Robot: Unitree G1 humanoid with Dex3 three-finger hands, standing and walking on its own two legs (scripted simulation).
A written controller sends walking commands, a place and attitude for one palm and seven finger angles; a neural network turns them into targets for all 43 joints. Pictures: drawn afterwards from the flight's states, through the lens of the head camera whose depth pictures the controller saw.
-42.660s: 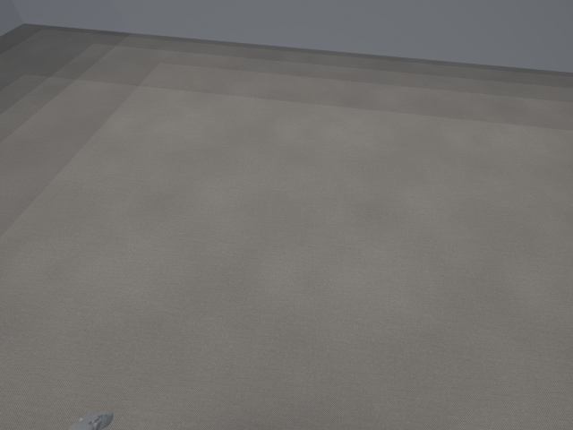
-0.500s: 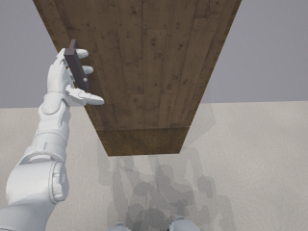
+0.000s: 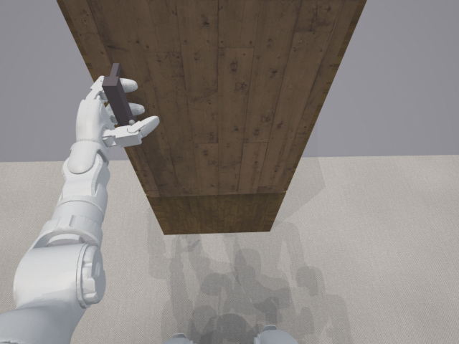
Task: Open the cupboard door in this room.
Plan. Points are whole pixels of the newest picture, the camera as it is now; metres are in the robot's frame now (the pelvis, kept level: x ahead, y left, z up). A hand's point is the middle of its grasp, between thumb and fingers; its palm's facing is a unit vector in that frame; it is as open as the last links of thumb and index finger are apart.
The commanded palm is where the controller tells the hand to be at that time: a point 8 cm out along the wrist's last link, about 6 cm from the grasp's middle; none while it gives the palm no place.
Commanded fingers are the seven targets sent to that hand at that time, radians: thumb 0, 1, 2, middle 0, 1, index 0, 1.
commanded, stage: close the thumb around the handle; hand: left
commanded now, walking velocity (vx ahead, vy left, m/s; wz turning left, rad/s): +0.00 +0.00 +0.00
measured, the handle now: (123, 102) +0.53 +0.18 +0.10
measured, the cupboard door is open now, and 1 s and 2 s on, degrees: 1 21 36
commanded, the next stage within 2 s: pull the door open along its arc in 0.28 s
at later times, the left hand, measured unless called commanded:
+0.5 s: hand (131, 125) +0.47 +0.16 +0.10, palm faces +0.01 -1.00 -0.01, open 5.9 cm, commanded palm +0.43 +0.21 +0.10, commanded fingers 0.00 0.90 0.90 -0.40 -1.35 -0.40 -1.35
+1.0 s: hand (150, 182) +0.35 +0.11 +0.10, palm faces +0.26 -0.96 +0.07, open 6.1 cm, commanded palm +0.29 +0.16 +0.10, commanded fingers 0.00 0.90 0.90 -0.40 -1.35 -0.40 -1.35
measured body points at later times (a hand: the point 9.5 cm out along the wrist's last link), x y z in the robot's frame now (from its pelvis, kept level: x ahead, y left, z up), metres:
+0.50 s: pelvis +0.00 +0.00 +0.00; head +0.07 +0.00 +0.44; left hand +0.46 +0.21 +0.10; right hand +0.03 -0.26 -0.12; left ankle -0.01 +0.11 -0.70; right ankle +0.01 -0.12 -0.70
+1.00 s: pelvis +0.01 -0.01 +0.02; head +0.03 -0.02 +0.46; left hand +0.33 +0.16 +0.10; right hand +0.17 -0.24 -0.08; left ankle -0.01 +0.11 -0.70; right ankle +0.01 -0.12 -0.70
